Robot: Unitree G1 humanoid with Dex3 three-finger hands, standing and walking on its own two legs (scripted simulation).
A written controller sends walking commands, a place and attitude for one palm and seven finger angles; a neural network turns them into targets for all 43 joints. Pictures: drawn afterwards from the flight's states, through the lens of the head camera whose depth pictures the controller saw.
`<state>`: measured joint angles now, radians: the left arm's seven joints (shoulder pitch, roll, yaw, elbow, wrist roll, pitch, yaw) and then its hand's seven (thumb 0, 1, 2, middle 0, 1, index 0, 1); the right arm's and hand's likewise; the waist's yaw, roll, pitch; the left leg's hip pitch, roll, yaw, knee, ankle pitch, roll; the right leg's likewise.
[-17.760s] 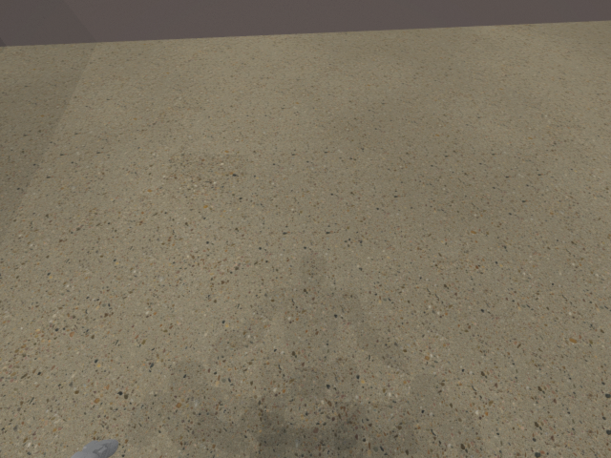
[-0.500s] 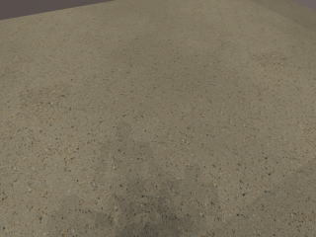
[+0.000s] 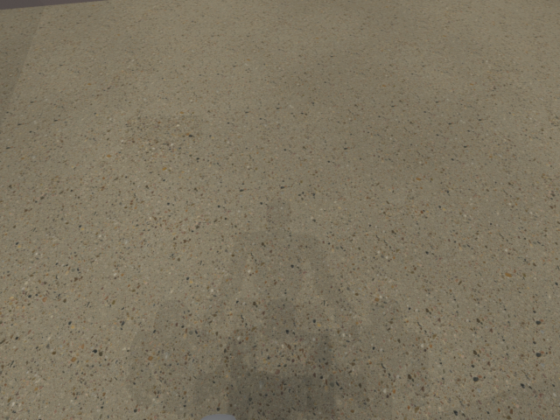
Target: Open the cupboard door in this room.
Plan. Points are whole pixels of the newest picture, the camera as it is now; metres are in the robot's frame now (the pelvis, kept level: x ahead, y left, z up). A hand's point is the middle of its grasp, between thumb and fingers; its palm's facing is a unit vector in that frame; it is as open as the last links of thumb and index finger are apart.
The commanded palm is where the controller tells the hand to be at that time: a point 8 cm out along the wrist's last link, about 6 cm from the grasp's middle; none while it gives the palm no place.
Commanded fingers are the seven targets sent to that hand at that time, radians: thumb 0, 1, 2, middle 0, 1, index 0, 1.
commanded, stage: turn or walk to find it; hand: left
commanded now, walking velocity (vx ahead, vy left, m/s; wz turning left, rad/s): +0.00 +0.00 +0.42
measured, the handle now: out of the picture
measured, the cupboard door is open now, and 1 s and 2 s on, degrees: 0 0 0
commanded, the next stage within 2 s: stand and wait in 0.44 s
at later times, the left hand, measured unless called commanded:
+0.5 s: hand out of the picture +0.06 +0.19 -0.15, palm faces +0.20 -0.94 -0.29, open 7.4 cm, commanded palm none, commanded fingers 0.00 0.90 0.90 -0.20 -0.30 -0.20 -0.30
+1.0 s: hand out of the picture -0.11 +0.20 -0.18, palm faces +0.48 -0.83 -0.27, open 7.4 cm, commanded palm none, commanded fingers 0.00 0.90 0.90 -0.20 -0.30 -0.20 -0.30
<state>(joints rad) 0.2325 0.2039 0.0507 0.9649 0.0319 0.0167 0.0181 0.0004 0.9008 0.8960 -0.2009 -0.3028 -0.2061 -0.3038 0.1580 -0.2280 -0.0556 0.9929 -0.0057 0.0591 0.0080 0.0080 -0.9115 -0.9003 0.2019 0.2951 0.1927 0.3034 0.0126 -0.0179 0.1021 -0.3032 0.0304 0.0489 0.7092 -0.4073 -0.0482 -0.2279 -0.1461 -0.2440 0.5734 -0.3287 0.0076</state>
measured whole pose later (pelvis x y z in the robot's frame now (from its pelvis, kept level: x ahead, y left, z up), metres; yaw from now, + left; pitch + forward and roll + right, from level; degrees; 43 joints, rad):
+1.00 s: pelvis -0.03 -0.01 -0.01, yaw +27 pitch +0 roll +1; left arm 0.24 0.26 0.07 0.98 0.02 0.06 0.02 0.00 0.90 0.90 -0.20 -0.30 -0.20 -0.30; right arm 0.14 -0.21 -0.05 0.95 -0.01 0.02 0.01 0.01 -0.91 -0.90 0.20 0.30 0.19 0.30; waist 0.02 -0.06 0.09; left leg -0.25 0.01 0.07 0.59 -0.35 0.00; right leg -0.37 -0.16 -0.19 0.85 -0.51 0.05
